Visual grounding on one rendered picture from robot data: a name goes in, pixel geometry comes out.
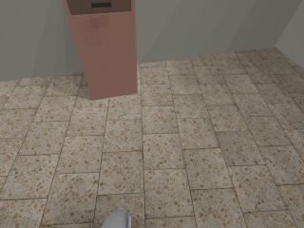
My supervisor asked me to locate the cabinet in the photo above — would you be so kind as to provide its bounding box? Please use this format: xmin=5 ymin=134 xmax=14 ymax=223
xmin=63 ymin=0 xmax=138 ymax=101

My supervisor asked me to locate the drawer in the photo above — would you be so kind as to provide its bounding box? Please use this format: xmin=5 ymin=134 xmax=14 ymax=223
xmin=67 ymin=0 xmax=132 ymax=15

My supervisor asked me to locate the left robot thigh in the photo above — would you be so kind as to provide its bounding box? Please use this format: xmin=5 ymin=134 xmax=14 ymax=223
xmin=101 ymin=211 xmax=132 ymax=228

